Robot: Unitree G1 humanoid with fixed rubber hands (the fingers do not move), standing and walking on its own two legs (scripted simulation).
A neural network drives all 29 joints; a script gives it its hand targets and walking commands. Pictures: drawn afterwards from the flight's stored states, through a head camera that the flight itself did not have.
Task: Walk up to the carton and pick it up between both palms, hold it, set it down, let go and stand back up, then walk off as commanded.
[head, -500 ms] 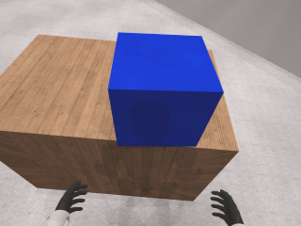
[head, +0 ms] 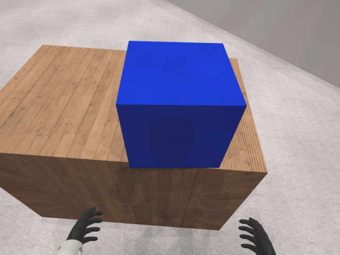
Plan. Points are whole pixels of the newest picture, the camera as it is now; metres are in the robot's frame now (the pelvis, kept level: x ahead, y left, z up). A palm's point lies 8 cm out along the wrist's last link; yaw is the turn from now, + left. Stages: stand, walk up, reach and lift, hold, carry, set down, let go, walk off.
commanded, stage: let go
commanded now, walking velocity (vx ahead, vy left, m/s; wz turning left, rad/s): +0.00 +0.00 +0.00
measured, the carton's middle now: (175, 106) +0.50 +0.01 +0.04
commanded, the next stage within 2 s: stand in 0.30 s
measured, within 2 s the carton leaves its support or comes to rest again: neither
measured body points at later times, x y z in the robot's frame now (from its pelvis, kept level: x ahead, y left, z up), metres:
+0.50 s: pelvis +0.00 -0.01 +0.00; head -0.01 -0.01 +0.45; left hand +0.12 +0.27 -0.10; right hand +0.13 -0.28 -0.11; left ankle -0.01 +0.13 -0.74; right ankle -0.01 -0.11 -0.74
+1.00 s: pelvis -0.01 +0.00 +0.00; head -0.02 -0.01 +0.45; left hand +0.06 +0.30 -0.12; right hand +0.07 -0.29 -0.13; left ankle -0.01 +0.13 -0.74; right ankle -0.01 -0.11 -0.74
